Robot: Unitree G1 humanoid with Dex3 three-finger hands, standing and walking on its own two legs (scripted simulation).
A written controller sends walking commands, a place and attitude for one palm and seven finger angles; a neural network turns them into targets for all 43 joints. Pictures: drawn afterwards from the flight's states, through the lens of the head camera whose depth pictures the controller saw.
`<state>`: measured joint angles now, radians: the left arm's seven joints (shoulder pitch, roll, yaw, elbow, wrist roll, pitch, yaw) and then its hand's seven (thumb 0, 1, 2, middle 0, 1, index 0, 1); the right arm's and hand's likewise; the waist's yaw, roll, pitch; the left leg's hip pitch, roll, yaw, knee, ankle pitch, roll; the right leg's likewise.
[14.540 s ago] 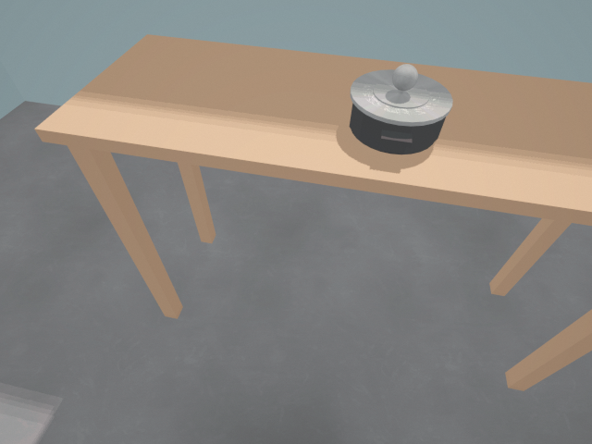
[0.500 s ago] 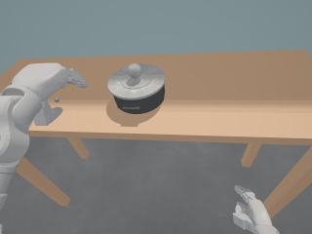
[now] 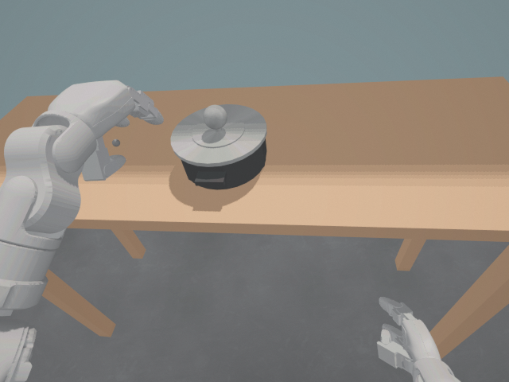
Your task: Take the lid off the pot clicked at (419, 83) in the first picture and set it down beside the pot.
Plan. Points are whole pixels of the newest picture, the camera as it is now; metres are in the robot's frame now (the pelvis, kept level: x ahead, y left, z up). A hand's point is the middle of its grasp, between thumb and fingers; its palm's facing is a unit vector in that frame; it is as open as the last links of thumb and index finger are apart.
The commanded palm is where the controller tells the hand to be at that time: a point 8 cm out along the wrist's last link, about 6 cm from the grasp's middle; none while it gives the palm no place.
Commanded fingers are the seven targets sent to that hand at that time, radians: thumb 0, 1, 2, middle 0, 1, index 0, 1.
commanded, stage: move the open hand above the knob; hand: left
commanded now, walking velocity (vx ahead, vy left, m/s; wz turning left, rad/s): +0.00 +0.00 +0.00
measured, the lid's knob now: (215, 117) +0.52 +0.13 +0.16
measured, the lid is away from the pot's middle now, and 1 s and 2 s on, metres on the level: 0.00 0.00 0.00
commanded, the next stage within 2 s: lower the open fingers around the knob in 1.86 s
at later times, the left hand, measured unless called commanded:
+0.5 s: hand (155, 114) +0.41 +0.18 +0.24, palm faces -0.08 -0.07 -0.99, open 10.1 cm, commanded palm +0.38 +0.18 +0.31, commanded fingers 0.00 -0.41 1.69 -0.86 -0.08 -0.86 -0.08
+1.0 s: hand (189, 90) +0.47 +0.14 +0.25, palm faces -0.12 -0.08 -0.99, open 10.1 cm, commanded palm +0.44 +0.15 +0.31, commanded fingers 0.00 -0.41 1.69 -0.86 -0.08 -0.86 -0.08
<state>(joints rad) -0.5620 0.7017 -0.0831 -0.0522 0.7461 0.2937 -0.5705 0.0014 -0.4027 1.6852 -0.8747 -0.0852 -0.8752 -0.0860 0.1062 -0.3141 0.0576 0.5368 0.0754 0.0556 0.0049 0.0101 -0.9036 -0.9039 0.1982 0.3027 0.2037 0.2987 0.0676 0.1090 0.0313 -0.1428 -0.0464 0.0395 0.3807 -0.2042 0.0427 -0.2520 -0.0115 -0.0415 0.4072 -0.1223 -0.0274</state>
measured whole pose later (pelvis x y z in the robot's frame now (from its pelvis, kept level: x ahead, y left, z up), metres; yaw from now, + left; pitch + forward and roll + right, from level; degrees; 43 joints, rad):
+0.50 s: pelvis +0.01 +0.02 +0.00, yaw -1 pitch -1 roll +1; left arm -0.78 0.58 -0.22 0.13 0.80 0.36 -0.54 0.00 -0.40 1.69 -0.87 -0.09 -0.88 -0.09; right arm 0.14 -0.30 0.06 0.57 0.08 0.07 0.03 0.01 -0.90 -0.90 0.20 0.30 0.20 0.30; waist 0.03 0.10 0.02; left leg -0.12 -0.06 0.05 0.33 -0.20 0.06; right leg -0.24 -0.02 -0.03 0.37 -0.12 -0.01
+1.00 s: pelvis +0.03 +0.02 +0.00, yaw +0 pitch +1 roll +0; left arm -1.00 0.47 -0.32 0.38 0.84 0.42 -0.52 0.00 -0.40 1.69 -0.87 -0.09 -0.87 -0.09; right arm 0.16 -0.29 0.05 0.60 0.07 0.07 0.04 0.01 -0.90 -0.90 0.20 0.30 0.20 0.30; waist 0.00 0.09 0.00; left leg -0.11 -0.06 0.05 0.29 -0.20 0.07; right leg -0.23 -0.02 -0.03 0.34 -0.13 0.00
